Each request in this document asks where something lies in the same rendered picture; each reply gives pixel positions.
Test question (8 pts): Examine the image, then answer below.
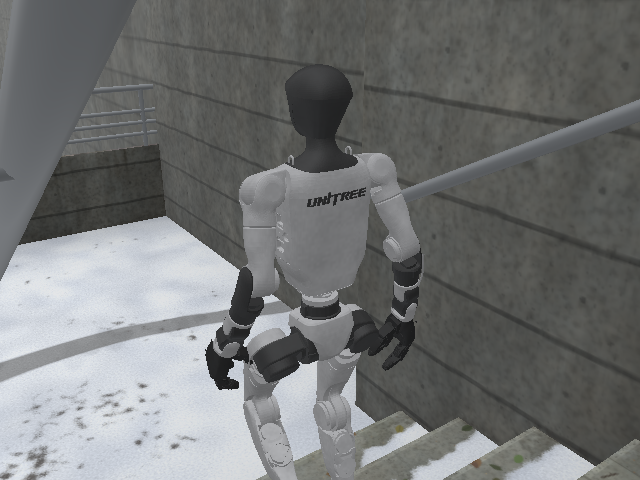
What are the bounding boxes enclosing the stairs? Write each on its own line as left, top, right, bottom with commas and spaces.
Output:
256, 411, 640, 480

